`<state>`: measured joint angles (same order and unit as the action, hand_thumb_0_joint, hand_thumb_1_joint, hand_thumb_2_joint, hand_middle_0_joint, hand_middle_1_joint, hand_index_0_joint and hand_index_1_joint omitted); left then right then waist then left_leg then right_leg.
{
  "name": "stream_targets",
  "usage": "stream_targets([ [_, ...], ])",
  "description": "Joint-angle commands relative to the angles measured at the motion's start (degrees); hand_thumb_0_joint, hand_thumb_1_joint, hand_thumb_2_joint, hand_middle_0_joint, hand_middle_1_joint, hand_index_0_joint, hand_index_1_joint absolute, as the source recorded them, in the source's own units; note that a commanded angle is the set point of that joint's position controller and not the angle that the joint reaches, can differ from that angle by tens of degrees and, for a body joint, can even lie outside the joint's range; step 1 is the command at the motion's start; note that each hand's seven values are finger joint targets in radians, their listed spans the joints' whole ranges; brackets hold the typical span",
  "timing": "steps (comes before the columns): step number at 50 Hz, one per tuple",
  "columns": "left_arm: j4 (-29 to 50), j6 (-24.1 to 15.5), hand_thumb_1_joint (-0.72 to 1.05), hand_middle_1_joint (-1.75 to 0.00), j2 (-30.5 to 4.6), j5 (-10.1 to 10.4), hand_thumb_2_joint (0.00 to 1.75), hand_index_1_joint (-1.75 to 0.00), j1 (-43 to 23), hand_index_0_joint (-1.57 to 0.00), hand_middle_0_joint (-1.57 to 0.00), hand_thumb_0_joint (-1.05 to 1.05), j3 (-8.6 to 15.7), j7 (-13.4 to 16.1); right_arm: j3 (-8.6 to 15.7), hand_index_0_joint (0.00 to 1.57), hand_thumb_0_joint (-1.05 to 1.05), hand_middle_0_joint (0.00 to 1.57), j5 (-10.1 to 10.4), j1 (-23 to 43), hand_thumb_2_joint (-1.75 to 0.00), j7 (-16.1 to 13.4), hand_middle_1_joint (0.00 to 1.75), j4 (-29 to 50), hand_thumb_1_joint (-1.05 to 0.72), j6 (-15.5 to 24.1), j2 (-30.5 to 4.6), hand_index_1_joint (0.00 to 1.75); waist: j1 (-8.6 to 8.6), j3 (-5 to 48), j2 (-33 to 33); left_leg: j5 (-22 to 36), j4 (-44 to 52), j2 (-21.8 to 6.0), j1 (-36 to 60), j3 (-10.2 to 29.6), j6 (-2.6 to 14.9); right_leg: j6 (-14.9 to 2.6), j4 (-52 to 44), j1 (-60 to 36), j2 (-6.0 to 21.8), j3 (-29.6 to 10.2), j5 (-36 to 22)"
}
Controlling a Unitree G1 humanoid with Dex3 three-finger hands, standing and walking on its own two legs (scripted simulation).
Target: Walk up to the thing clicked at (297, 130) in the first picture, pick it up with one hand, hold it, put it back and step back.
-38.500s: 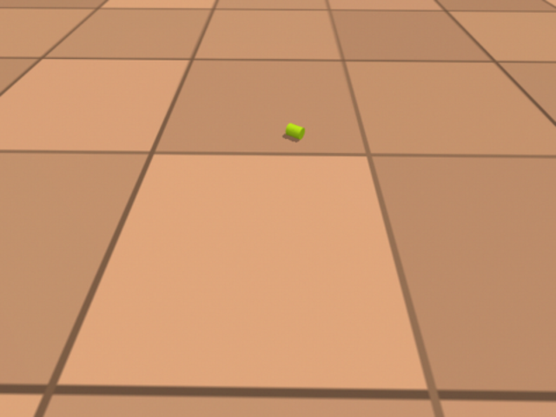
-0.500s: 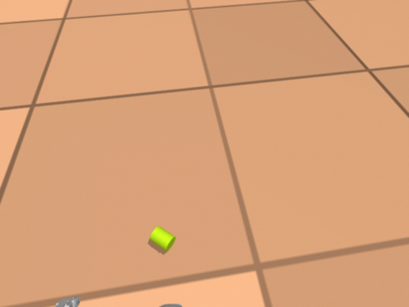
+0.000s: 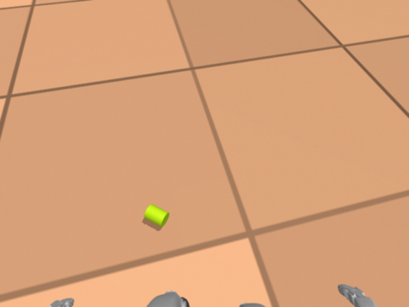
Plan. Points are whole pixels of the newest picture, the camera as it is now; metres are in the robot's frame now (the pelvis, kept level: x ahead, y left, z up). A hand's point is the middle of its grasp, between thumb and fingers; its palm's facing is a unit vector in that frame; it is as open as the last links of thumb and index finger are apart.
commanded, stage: step back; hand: left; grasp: from above
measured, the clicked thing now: (156, 215) +0.56 +0.25 -0.72
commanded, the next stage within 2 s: none
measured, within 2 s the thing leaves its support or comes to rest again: neither
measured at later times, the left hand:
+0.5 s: hand out of the picture -0.02 +0.27 -0.14, palm faces +0.08 -0.93 -0.36, open 7.4 cm
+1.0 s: hand out of the picture -0.23 +0.23 -0.13, palm faces +0.04 -0.90 -0.44, open 7.4 cm
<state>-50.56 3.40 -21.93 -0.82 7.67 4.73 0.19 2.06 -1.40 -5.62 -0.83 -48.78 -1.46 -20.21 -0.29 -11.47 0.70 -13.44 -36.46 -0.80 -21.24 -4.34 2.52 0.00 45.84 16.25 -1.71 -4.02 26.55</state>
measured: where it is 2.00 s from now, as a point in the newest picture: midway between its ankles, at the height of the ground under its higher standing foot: outside the picture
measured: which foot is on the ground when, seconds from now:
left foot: down 0.00-0.06, up 0.08-0.36, down 0.38-0.80, up 0.82-1.00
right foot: up 0.00-0.02, down 0.04-0.40, up 0.42-0.76, down 0.78-1.00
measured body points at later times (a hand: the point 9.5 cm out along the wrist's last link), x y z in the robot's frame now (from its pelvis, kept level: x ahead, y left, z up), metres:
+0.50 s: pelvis -0.13 +0.00 +0.01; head -0.07 +0.03 +0.45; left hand -0.02 +0.32 -0.12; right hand -0.02 -0.31 -0.10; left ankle -0.13 +0.10 -0.72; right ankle -0.10 -0.14 -0.66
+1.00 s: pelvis -0.30 -0.05 +0.01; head -0.25 -0.07 +0.45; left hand -0.23 +0.27 -0.10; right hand -0.19 -0.36 -0.12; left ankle -0.31 +0.09 -0.66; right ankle -0.26 -0.17 -0.72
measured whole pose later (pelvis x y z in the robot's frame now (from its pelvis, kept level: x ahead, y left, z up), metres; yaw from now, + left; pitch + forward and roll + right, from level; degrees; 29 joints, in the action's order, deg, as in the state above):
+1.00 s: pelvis -0.30 -0.05 +0.01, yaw +3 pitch -2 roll +2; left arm -47.3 3.1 -20.3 -2.7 11.6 4.2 0.4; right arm 3.2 -0.4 -10.9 -1.5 -49.7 -2.8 -23.8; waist 1.1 -8.1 -1.5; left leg -27.9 -62.5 6.1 -25.8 6.3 -0.9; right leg -0.5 36.9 18.1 1.7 -1.1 16.8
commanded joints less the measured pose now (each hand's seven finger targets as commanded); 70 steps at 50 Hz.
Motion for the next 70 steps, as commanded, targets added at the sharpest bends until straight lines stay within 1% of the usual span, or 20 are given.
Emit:
stream_targets([
  [1,1.6,-2.3,0.90,-0.30,-10.8,-1.1,0.90,-0.30,10.4,-0.20,-0.20,0.00,3.6,0.4,3.9,0.20,0.00,0.20,1.0,1.4,-0.90,-0.6,0.30,4.0,-0.90,0.1,-14.8,0.30,2.54,16.0,-4.3,8.2,2.7,-9.4,1.8,13.1,2.89,-3.69,-21.8,-9.8,4.5,-3.2,-13.0],
  [3,5.6,-2.5,0.90,-0.30,-20.1,-0.9,0.90,-0.30,3.5,-0.20,-0.20,0.00,5.5,0.3,3.6,0.20,0.00,0.20,1.3,2.5,-0.90,-1.2,0.30,4.5,-0.90,-0.3,-12.0,0.30,3.18,9.6,14.7,-22.6,-21.4,6.7,-6.9,8.9,-3.14,-17.77,-29.0,1.9,24.7,-27.4,-20.3],
  [4,7.5,-2.9,0.90,-0.30,-18.6,-1.2,0.90,-0.30,0.4,-0.20,-0.20,0.00,5.1,0.6,4.0,0.20,0.00,0.20,1.1,1.3,-0.90,-1.2,0.30,3.4,-0.90,-0.5,-13.4,0.30,1.88,7.7,11.6,-21.5,-29.7,6.1,-5.0,13.6,-3.35,-18.78,-28.7,5.8,25.1,-27.5,-22.9],
  [7,9.0,-3.0,0.90,-0.30,-13.4,-0.9,0.90,-0.30,-5.8,-0.20,-0.20,0.00,3.9,1.3,3.5,0.20,0.00,0.20,2.0,-4.8,-0.90,-1.0,0.30,1.2,-0.90,0.1,-13.0,0.30,-1.99,8.5,7.0,-13.5,-33.4,8.4,-4.4,13.5,-2.99,-12.05,-23.3,1.8,14.5,-9.2,-33.2],
  [14,9.7,-2.4,0.90,-0.30,-12.4,-1.1,0.90,-0.30,3.4,-0.20,-0.20,0.00,3.2,2.0,2.8,0.20,0.00,0.20,1.1,-3.2,-0.90,-1.1,0.30,3.6,-0.90,0.8,-11.6,0.30,3.80,13.6,9.5,-17.5,-11.5,4.2,-6.0,8.3,-3.76,-12.94,-15.6,-17.0,15.8,-8.7,-45.9],
  [17,11.2,-1.6,0.90,-0.30,-13.4,-0.1,0.90,-0.30,-0.2,-0.20,-0.20,0.00,2.9,1.5,3.6,0.20,0.00,0.20,0.6,-9.2,-0.90,-0.7,0.30,1.3,-0.90,1.4,-11.3,0.30,0.07,16.3,8.5,-4.2,10.0,2.6,4.7,4.4,-1.96,-10.13,-9.4,-13.3,13.8,-6.2,-42.4],
  [19,12.0,-0.9,0.90,-0.30,-10.6,0.3,0.90,-0.30,0.9,-0.20,-0.20,0.00,2.0,1.0,5.0,0.20,0.00,0.20,-0.7,-8.9,-0.90,-0.7,0.30,1.6,-0.90,1.9,-15.5,0.30,0.33,15.8,-2.4,12.1,14.6,-7.1,14.5,18.1,1.28,-4.21,-3.7,1.9,7.3,-3.3,-22.3],
  [21,12.3,-1.1,0.90,-0.30,-11.8,-0.4,0.90,-0.30,-5.4,-0.20,-0.20,0.00,3.2,2.1,6.5,0.20,0.00,0.20,-0.7,-6.2,-0.90,-0.1,0.30,3.3,-0.90,1.8,-23.5,0.30,-4.36,12.9,-14.1,23.4,17.3,-23.1,4.8,37.9,15.61,-0.74,17.0,7.7,-3.4,-4.7,12.7],
  [24,9.1,-0.7,0.90,-0.30,-10.4,1.0,0.90,-0.30,0.4,-0.20,-0.20,0.00,3.0,1.9,4.2,0.20,0.00,0.20,-0.5,-0.1,-0.90,-1.0,0.30,3.9,-0.90,2.0,-16.1,0.30,1.57,11.8,-6.2,29.1,11.9,-13.7,9.8,19.9,9.53,-1.77,27.3,12.5,-4.6,-8.4,4.4],
  [33,8.6,-1.5,0.90,-0.30,-10.1,0.1,0.90,-0.30,1.9,-0.20,-0.20,0.00,3.1,0.9,4.6,0.20,0.00,0.20,-0.5,-4.2,-0.90,-1.2,0.30,5.3,-0.90,1.4,-15.9,0.30,-2.01,14.1,-9.7,25.7,8.9,-14.1,16.1,17.2,12.21,1.91,7.2,7.8,-0.8,-1.1,3.6],
  [38,2.8,-2.0,0.90,-0.30,-10.4,-0.7,0.90,-0.30,13.3,-0.20,-0.20,0.00,3.6,0.2,4.7,0.20,0.00,0.20,0.5,0.9,-0.90,-0.5,0.30,6.8,-0.90,-0.3,-17.2,0.30,2.97,17.4,-11.3,8.5,5.5,-10.6,2.9,14.9,4.92,-2.24,-19.4,-10.0,0.9,3.4,-10.2],
  [40,6.0,-2.2,0.90,-0.30,-20.2,-1.4,0.90,-0.30,8.1,-0.20,-0.20,0.00,6.0,-0.1,3.5,0.20,0.00,0.20,1.1,1.8,-0.90,-1.0,0.30,8.5,-0.90,-0.3,-11.4,0.30,3.47,11.0,14.0,-18.1,-15.3,6.7,-12.0,8.4,-2.56,-12.49,-29.0,-1.5,20.7,-25.3,-5.4],
  [41,8.0,-2.3,0.90,-0.30,-22.6,-1.7,0.90,-0.30,4.0,-0.20,-0.20,0.00,6.1,0.2,4.6,0.20,0.00,0.20,0.8,2.8,-0.90,-1.6,0.30,7.8,-0.90,-0.5,-13.8,0.30,4.36,7.4,14.5,-21.7,-27.4,5.2,-7.7,13.5,-3.68,-18.18,-31.5,11.0,27.3,-31.2,-6.7],
  [44,9.5,-2.7,0.90,-0.30,-14.7,-1.6,0.90,-0.30,-5.5,-0.20,-0.20,0.00,4.1,1.1,4.0,0.20,0.00,0.20,1.5,-4.3,-0.90,-1.3,0.30,3.8,-0.90,-0.3,-13.1,0.30,-1.94,6.9,6.8,-12.5,-33.8,8.0,-5.6,14.2,-2.77,-10.71,-23.9,8.5,14.8,-9.5,-20.3],
  [53,10.2,-1.5,0.90,-0.30,-14.1,-0.8,0.90,-0.30,1.4,-0.20,-0.20,0.00,3.3,1.9,3.4,0.20,0.00,0.20,0.2,-7.2,-0.90,-0.8,0.30,3.2,-0.90,0.8,-11.1,0.30,1.92,14.8,11.2,-11.9,1.4,3.1,0.4,4.5,-2.68,-10.56,-12.3,-12.5,15.4,-7.7,-38.9],
  [55,10.6,-0.7,0.90,-0.30,-13.1,-0.4,0.90,-0.30,-0.1,-0.20,-0.20,0.00,2.5,1.5,4.3,0.20,0.00,0.20,0.0,-10.5,-0.90,-0.8,0.30,1.1,-0.90,1.1,-12.5,0.30,0.24,15.8,6.7,2.5,13.2,1.4,9.5,6.1,-1.00,-6.83,-8.2,-5.2,13.2,-5.7,-31.5],
  [56,11.2,-0.6,0.90,-0.30,-10.9,-0.1,0.90,-0.30,1.5,-0.20,-0.20,0.00,1.7,1.3,5.4,0.20,0.00,0.20,-0.8,-9.7,-0.90,-0.9,0.30,1.6,-0.90,1.1,-16.6,0.30,0.88,16.2,-1.8,8.8,14.5,-8.6,14.9,20.0,2.74,-3.52,-1.7,5.2,8.0,-3.1,-19.4],
  [58,11.6,-0.7,0.90,-0.30,-12.4,-0.6,0.90,-0.30,-5.5,-0.20,-0.20,0.00,3.0,2.4,6.5,0.20,0.00,0.20,-0.9,-5.1,-0.90,-0.2,0.30,3.4,-0.90,1.1,-23.8,0.30,-2.97,11.8,-12.7,18.4,18.0,-23.3,0.6,37.2,16.24,-0.54,19.9,7.6,-1.6,-4.1,12.1],
  [61,7.8,-0.2,0.90,-0.30,-11.5,0.9,0.90,-0.30,0.4,-0.20,-0.20,0.00,2.8,2.0,4.1,0.20,0.00,0.20,-0.8,0.2,-0.90,-1.1,0.30,3.7,-0.90,1.4,-17.0,0.30,2.44,11.0,-5.5,25.3,12.2,-14.4,3.6,19.5,10.79,-1.45,29.9,9.8,-3.6,-7.5,4.3],
  [70,4.1,-2.6,0.90,-0.30,-9.6,-0.4,0.90,-0.30,4.7,-0.20,-0.20,0.00,2.0,0.5,4.9,0.20,0.00,0.20,-0.9,-3.2,-0.90,-0.5,0.30,3.3,-0.90,0.0,-17.3,0.30,-0.20,17.0,-12.5,9.9,8.8,-12.6,14.7,16.6,9.25,-0.51,-13.2,-0.4,0.4,3.3,1.1],
])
